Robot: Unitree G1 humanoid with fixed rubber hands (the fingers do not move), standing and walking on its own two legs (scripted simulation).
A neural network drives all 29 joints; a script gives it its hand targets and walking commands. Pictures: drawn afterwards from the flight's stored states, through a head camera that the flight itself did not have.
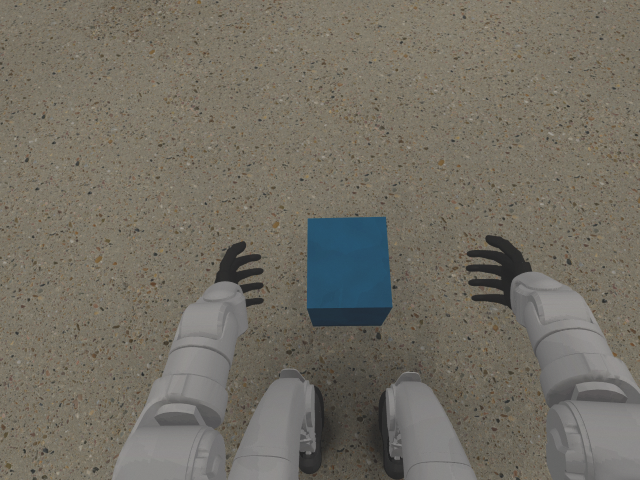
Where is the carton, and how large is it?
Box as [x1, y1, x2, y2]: [307, 217, 391, 325]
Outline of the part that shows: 385,217 308,218 307,309 313,325 380,325 391,308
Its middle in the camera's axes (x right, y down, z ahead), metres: +0.07 +0.09 +1.03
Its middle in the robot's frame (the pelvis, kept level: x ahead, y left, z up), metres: +0.51 -0.01 -0.57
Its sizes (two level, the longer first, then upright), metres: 0.225 0.193 0.243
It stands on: the floor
